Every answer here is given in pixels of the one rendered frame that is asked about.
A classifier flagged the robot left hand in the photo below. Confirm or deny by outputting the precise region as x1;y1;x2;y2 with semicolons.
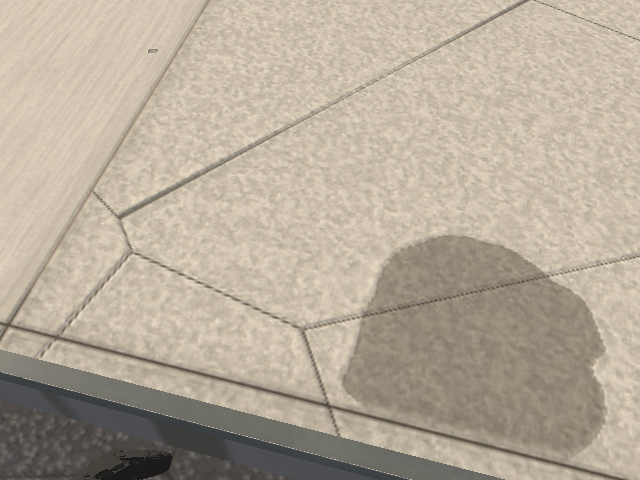
68;448;172;480

